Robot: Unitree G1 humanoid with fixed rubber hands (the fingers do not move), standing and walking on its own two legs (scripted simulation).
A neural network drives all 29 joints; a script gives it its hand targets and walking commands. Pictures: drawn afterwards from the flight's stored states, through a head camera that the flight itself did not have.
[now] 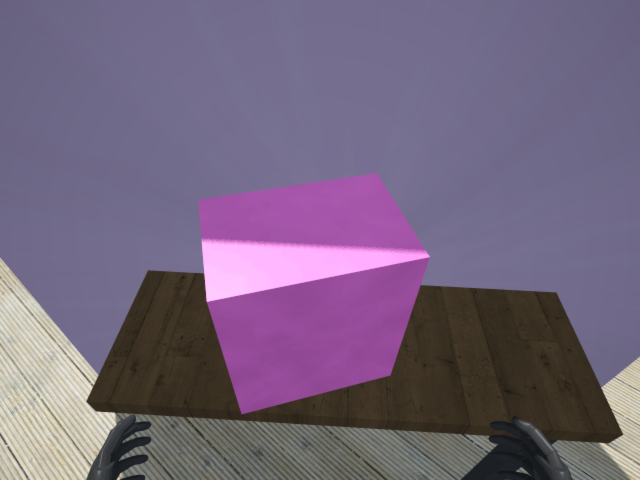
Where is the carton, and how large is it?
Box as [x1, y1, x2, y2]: [198, 173, 429, 413]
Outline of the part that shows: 376,173 198,200 207,303 241,413 390,374 429,256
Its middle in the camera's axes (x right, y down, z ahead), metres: -0.02 +0.09 +0.58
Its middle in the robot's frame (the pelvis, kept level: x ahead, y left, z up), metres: +0.38 +0.01 +0.00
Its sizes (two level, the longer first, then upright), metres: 0.247 0.165 0.295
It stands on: a table, 0.64 m high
